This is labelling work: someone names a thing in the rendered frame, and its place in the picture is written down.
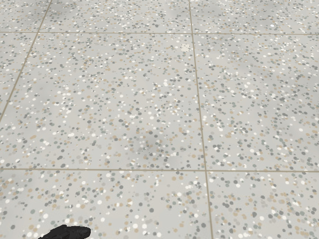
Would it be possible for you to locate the robot left hand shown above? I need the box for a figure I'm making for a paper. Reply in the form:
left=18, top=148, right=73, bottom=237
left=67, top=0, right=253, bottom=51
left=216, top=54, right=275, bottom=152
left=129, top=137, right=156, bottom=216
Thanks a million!
left=38, top=224, right=91, bottom=239

